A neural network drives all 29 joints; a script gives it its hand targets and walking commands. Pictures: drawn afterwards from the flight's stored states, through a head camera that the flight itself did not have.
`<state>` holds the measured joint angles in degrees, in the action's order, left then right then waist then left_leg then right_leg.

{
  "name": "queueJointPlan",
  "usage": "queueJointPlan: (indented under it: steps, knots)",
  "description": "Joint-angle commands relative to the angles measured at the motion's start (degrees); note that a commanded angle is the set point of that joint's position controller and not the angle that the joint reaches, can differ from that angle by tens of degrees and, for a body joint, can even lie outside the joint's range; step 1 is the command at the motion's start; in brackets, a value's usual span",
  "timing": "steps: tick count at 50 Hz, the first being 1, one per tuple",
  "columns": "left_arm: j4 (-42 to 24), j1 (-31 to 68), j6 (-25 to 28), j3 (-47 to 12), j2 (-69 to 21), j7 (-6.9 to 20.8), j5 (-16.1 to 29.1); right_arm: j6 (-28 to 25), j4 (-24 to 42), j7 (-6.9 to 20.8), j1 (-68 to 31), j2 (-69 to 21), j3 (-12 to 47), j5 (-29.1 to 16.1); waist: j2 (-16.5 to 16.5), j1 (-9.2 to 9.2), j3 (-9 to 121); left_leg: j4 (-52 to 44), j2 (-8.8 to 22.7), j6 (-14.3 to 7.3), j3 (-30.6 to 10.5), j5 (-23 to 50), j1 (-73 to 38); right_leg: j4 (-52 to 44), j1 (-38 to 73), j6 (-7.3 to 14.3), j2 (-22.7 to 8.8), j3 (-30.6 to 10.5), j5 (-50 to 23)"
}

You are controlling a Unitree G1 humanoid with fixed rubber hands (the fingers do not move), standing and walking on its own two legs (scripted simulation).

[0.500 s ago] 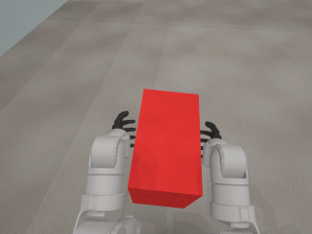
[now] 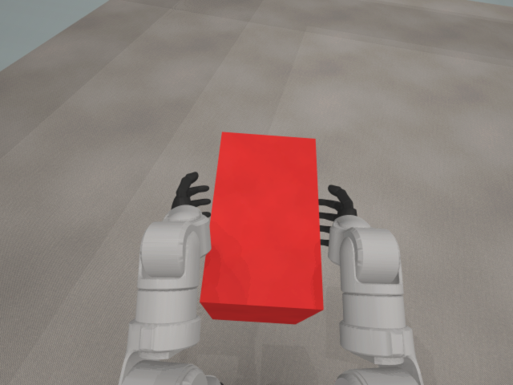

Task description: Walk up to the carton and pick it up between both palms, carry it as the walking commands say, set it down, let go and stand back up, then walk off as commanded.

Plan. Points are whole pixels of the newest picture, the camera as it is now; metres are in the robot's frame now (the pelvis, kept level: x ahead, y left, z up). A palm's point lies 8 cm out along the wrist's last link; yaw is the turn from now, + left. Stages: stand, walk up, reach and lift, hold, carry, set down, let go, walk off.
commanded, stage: carry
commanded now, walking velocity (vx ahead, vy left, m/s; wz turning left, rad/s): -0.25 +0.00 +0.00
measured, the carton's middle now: (261, 234) +0.35 +0.03 +0.00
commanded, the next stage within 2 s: none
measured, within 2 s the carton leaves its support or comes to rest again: neither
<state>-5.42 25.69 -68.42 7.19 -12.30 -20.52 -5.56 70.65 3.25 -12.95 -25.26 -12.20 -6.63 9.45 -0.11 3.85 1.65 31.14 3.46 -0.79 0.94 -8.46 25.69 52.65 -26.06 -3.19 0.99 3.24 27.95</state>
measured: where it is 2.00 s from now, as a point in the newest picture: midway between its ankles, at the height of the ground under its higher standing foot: outside the picture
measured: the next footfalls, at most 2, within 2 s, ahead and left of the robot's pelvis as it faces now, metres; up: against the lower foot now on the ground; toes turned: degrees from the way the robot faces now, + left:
right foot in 0.08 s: -0.02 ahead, -0.12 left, +0.00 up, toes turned -4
left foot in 0.40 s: -0.15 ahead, +0.10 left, +0.00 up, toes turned +3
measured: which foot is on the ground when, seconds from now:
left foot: down 0.00-0.10, up 0.12-0.38, down 0.40-1.00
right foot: up 0.00-0.06, down 0.08-0.82, up 0.84-0.96, down 0.98-1.00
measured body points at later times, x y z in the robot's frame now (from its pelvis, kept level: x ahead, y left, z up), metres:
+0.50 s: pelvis -0.18 +0.00 +0.00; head -0.19 +0.00 +0.45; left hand +0.14 +0.12 +0.08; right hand +0.13 -0.11 +0.08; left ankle -0.17 +0.12 -0.73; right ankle -0.07 -0.12 -0.73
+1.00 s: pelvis -0.24 -0.04 -0.01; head -0.27 -0.05 +0.44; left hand +0.08 +0.07 +0.09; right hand +0.07 -0.16 +0.08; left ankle -0.19 +0.09 -0.73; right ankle -0.20 -0.14 -0.74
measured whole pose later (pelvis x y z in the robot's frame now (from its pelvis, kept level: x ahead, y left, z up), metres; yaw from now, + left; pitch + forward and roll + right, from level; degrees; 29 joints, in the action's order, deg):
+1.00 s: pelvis -0.24 -0.04 -0.01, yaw +0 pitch +2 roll +0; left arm 6.0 26.8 -65.4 11.1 -12.8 -13.6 -11.1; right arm 71.4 -6.9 -21.0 -29.3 -13.0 -7.5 9.3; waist -2.2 -1.0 7.0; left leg 36.5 3.2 1.3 2.1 -13.6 24.6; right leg 33.9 -22.6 1.4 1.0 1.5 14.2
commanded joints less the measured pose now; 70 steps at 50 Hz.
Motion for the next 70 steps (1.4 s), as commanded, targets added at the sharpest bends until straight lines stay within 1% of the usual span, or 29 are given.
queueJointPlan:
  steps: [1, 4, 5, 6, 7, 9, 12, 17, 19, 20, 21, 22, 32, 34, 36, 37, 40, 41, 42, 43, 44, 47, 48, 49, 50, 51, 60, 66, 70]
  knots:
    - [5.3, 21.4, -1.8, -33.5, -62.6, 25.3, 24.1, -3.1, 6.4, 16.2, -25.6, -55.9, 28.9, -22.3, -13.8, -5.01, 23.8, -6.2, 13.4, -7.9, -12.1, 21.5, -22.7, -13.8, 0.8, 1.4, 1.0, 1.8, 1.8]
    - [8.0, 19.5, -1.4, -31.6, -63.3, 25.8, 22.8, -3.1, 5.2, 16.1, -26.9, -56.5, 29.8, -22.6, -8.3, -4.40, 24.2, -4.0, 9.6, -2.2, -9.4, 12.2, -13.7, -33.5, 15.1, 2.1, -3.4, -1.9, -9.1]
    - [8.1, 19.8, -1.1, -31.5, -63.2, 25.9, 22.3, -3.1, 5.1, 16.2, -28.2, -56.8, 30.6, -23.3, 2.0, -4.30, 23.9, -0.3, 5.5, 1.0, -5.6, 3.3, -3.5, -33.8, 20.8, 4.1, -11.0, -10.9, -10.8]
    - [8.5, 19.1, -0.1, -31.0, -63.3, 26.2, 21.4, -3.0, 7.7, 16.6, -32.1, -56.7, 32.5, -24.2, 18.7, -3.58, 19.7, 12.5, -1.1, 3.2, 4.0, -19.2, 7.7, -35.8, 16.3, 11.9, -25.4, -23.9, -21.6]
    - [5.5, 22.4, 0.0, -31.7, -64.5, 26.3, 22.1, -3.3, 8.8, 16.6, -35.8, -59.1, 34.1, -25.7, 14.1, -3.44, 17.8, 26.8, -1.0, 2.9, 2.0, -25.2, 8.2, -35.1, 11.3, 14.7, -27.5, -22.4, -28.8]
    - [2.1, 22.6, 0.2, -30.2, -63.9, 26.1, 21.2, -3.3, 10.3, 16.8, -38.1, -60.5, 35.9, -29.6, 5.2, -3.58, 17.2, 36.6, -1.8, 2.4, -1.0, -17.2, 5.7, -34.8, 8.4, 10.7, -18.9, -12.4, -16.3]
    - [0.9, 21.3, 0.7, -28.6, -61.0, 24.8, 18.3, -2.1, 9.8, 16.9, -39.1, -59.5, 36.6, -31.5, 9.4, -3.63, 19.4, 28.8, -1.2, 4.5, 0.8, -13.4, 7.6, -32.2, 14.8, 8.6, -13.6, -6.8, -16.7]
    - [6.2, 21.4, 0.6, -27.9, -59.5, 24.2, 17.3, -0.5, 0.5, 17.3, -36.3, -58.9, 33.0, -29.8, 11.4, -2.92, 23.9, 7.1, -3.6, 3.5, 2.7, -19.5, -2.0, -29.2, 20.3, 10.9, -15.4, -11.1, -27.7]
    - [8.1, 21.9, 0.5, -28.0, -60.3, 24.1, 17.8, -0.3, -2.4, 17.6, -34.4, -59.3, 31.2, -28.1, 9.5, -3.98, 25.3, -9.0, -2.3, 2.7, 3.6, -9.3, -10.9, -27.3, 18.2, 7.9, -13.3, -9.3, -27.2]
    - [8.7, 21.5, 0.6, -28.5, -61.4, 24.1, 18.3, -0.3, -2.7, 18.0, -33.9, -59.4, 30.5, -27.6, 5.8, -3.92, 26.1, -12.5, 2.1, 2.0, -2.1, -7.5, -16.6, -24.0, 14.3, 5.2, -11.4, -8.2, -25.4]
    - [6.2, 25.4, 0.5, -29.2, -62.6, 24.3, 19.2, -1.2, -2.7, 18.1, -36.0, -61.1, 30.8, -27.4, -5.4, -3.14, 24.0, -9.3, 10.2, -0.5, -12.0, -2.8, -15.8, -23.8, 7.7, 1.4, -7.7, -4.5, -19.7]
    - [4.8, 27.9, 0.6, -30.4, -63.5, 24.4, 20.0, -1.7, -2.4, 18.1, -34.4, -61.2, 29.8, -27.2, -8.9, -4.02, 20.8, -11.4, 10.9, -1.6, -11.8, -4.6, -10.1, -23.3, 7.2, 1.4, -6.2, -3.2, -13.0]
    - [11.8, 30.4, -1.7, -28.5, -63.6, 26.2, 23.2, -2.3, -2.8, 16.3, -37.9, -58.7, 27.1, -23.0, -6.8, -3.74, 16.4, -11.0, 6.4, -0.8, -7.3, -30.5, 8.2, -16.1, 12.3, 2.6, -3.1, -1.8, -9.6]
    - [13.5, 30.3, -1.6, -27.2, -63.1, 26.5, 23.0, -2.3, -3.3, 16.2, -39.2, -58.9, 27.3, -22.8, -1.9, -3.29, 15.2, -6.3, 3.4, 0.0, -5.6, -32.4, 10.2, -21.5, 11.4, 3.2, -4.6, -5.5, -4.5]
    - [13.7, 31.3, -1.1, -26.0, -62.4, 26.3, 22.5, -2.5, -3.6, 16.1, -39.9, -59.9, 27.4, -23.2, 11.4, -3.62, 17.1, 11.5, -5.7, 0.9, 4.0, -24.0, 0.7, -39.9, 2.5, 3.9, -13.5, -16.6, 10.6]
    - [13.7, 31.3, -0.9, -25.5, -61.9, 26.4, 21.9, -2.6, -3.7, 16.0, -39.5, -60.6, 27.6, -23.8, 14.0, -4.71, 19.4, 17.2, -7.5, 0.8, 6.7, -20.1, -8.5, -45.6, -2.2, 2.8, -15.2, -16.0, 11.7]
    - [11.7, 30.6, -0.6, -25.3, -63.0, 26.0, 21.3, -3.0, 0.2, 16.3, -41.5, -60.6, 28.7, -26.0, 8.5, -6.38, 20.6, -1.6, -8.4, -2.8, 7.7, -21.7, -17.6, -37.0, -0.5, -2.4, -6.2, -0.8, 7.0]
    - [10.7, 31.1, -0.6, -25.2, -63.4, 25.8, 20.9, -2.9, 0.5, 16.4, -42.3, -60.5, 29.1, -26.3, -1.3, -6.43, 20.2, -12.6, -2.9, -5.7, -2.1, -31.9, -14.8, -25.6, -0.4, -5.2, 0.4, 5.7, 4.5]
    - [9.2, 32.2, -0.7, -26.5, -63.7, 25.6, 21.3, -2.9, 1.5, 16.5, -42.7, -61.8, 29.9, -27.2, -14.0, -5.91, 19.8, -19.8, 10.9, -9.8, -22.9, -40.9, -1.4, 0.0, 4.2, -1.5, 0.6, 2.2, -1.2]
    - [9.3, 30.1, -0.5, -25.8, -63.8, 25.4, 20.1, -2.1, 0.6, 16.7, -39.6, -61.7, 30.3, -27.7, -10.8, -4.50, 18.9, -22.8, 15.4, -10.6, -21.6, -39.7, 4.9, 7.7, 6.6, 0.4, -0.5, -2.4, -8.4]
    - [10.4, 29.6, 0.0, -25.3, -63.6, 25.2, 19.1, -1.7, -0.1, 17.2, -41.3, -61.8, 30.6, -27.7, -7.3, -3.41, 18.9, -20.1, 13.3, -7.9, -15.5, -29.0, 6.3, 8.4, 9.1, 2.1, -1.4, -5.8, -10.1]
    - [12.9, 28.5, 1.8, -25.1, -60.5, 23.8, 18.6, -2.4, -6.1, 18.3, -41.8, -61.1, 29.1, -26.3, -4.8, -1.86, 18.4, -3.7, 5.1, -2.5, -5.2, -1.8, -6.9, -24.4, 8.1, 4.5, -0.7, -1.8, -10.9]
    - [12.5, 28.8, 2.4, -25.6, -59.8, 23.6, 18.8, -3.2, -8.0, 18.0, -39.6, -60.6, 28.3, -25.5, -6.0, -2.37, 20.3, 0.9, 6.8, -2.0, -6.8, 1.2, -8.2, -31.9, 12.7, 4.9, -4.5, -5.2, -11.1]
    - [11.3, 29.2, 2.5, -26.4, -59.0, 23.8, 19.0, -3.5, -8.6, 17.7, -36.4, -60.3, 28.2, -25.2, -1.7, -3.69, 23.6, 6.1, 7.5, -0.2, -7.5, -5.1, -4.6, -30.3, 20.3, 6.1, -13.3, -13.1, -20.7]
    - [12.3, 27.9, 2.6, -28.1, -60.1, 24.2, 18.6, -3.3, -9.1, 17.4, -33.4, -60.9, 29.4, -24.6, 7.3, -5.13, 21.5, 4.5, 2.0, 2.3, -4.2, -8.2, -0.9, -29.8, 17.5, 9.2, -18.4, -19.6, -30.9]
    - [12.1, 28.1, 2.4, -28.3, -61.5, 24.7, 19.1, -3.5, -6.8, 17.2, -36.1, -61.5, 29.9, -24.4, 8.6, -4.54, 20.5, 4.3, 0.8, 2.4, -2.0, -12.7, -4.1, -31.3, 13.2, 9.6, -16.4, -18.4, -29.4]
    - [8.1, 27.3, 2.3, -29.0, -61.6, 24.7, 20.2, -3.9, -1.8, 17.2, -37.5, -60.4, 30.2, -25.7, 3.4, -3.61, 21.2, -0.5, 0.6, 0.5, -1.1, -7.6, -11.4, -32.2, 6.1, 6.7, -7.9, -9.5, -4.9]
    - [6.9, 27.4, 1.5, -30.8, -61.8, 24.5, 21.3, -3.2, -1.1, 17.6, -35.1, -59.6, 30.2, -25.9, -1.8, -3.46, 22.0, -0.6, 6.7, 0.6, -5.2, 2.7, -7.9, -23.0, 7.3, 4.8, -8.9, -8.0, -21.2]
    - [6.5, 27.7, 1.0, -31.2, -61.7, 24.5, 21.3, -2.8, -0.7, 17.6, -33.8, -59.4, 29.8, -25.9, -3.5, -3.85, 23.1, -0.2, 8.3, -0.8, -7.2, 6.3, -7.3, -19.5, 5.2, 4.9, -7.8, -7.6, -21.5]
